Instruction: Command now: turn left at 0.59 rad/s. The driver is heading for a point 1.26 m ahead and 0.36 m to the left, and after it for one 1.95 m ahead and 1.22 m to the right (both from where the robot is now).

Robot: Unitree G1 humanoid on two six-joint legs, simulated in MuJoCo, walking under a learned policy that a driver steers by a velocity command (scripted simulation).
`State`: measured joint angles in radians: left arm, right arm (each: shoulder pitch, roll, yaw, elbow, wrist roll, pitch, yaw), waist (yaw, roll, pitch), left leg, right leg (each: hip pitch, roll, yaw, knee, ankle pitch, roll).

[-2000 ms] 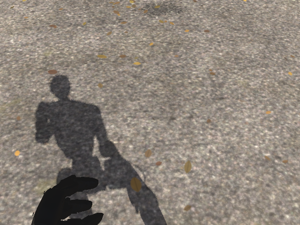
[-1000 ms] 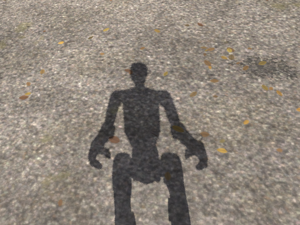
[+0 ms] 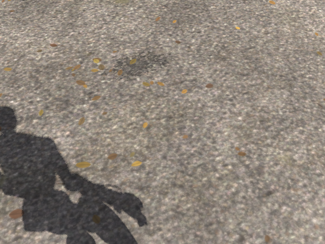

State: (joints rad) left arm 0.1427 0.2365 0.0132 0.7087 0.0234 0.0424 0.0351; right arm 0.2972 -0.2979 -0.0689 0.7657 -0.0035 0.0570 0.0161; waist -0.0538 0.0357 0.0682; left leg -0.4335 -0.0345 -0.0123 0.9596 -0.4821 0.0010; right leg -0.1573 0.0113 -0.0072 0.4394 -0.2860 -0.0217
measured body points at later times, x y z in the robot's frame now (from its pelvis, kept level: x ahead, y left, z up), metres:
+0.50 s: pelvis -0.01 +0.05 +0.00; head +0.03 +0.09 +0.45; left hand +0.01 +0.36 -0.12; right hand +0.22 -0.18 -0.09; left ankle -0.02 +0.11 -0.74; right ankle +0.08 -0.10 -0.67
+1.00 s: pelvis +0.06 +0.03 +0.01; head +0.10 +0.03 +0.45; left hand -0.02 +0.31 -0.10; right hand +0.33 -0.11 -0.11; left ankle -0.05 +0.12 -0.70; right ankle +0.13 -0.03 -0.74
